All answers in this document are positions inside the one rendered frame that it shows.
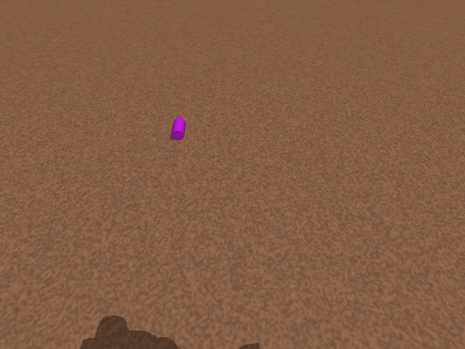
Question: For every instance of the bottle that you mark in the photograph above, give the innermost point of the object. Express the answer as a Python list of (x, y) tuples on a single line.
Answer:
[(178, 131)]

